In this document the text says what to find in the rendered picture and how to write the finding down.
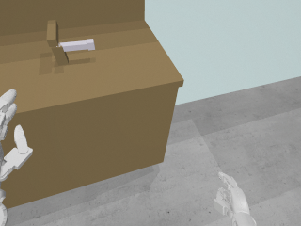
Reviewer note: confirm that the counter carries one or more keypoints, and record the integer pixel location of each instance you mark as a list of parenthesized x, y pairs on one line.
[(87, 115)]

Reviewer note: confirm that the right robot forearm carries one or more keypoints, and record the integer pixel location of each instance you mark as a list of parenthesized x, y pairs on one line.
[(242, 219)]

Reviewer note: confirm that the robot right hand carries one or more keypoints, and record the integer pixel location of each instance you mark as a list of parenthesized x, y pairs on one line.
[(234, 201)]

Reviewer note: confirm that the robot left hand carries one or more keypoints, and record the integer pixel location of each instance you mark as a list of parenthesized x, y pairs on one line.
[(17, 156)]

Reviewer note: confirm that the tap lever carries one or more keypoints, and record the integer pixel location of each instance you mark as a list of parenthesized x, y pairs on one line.
[(78, 45)]

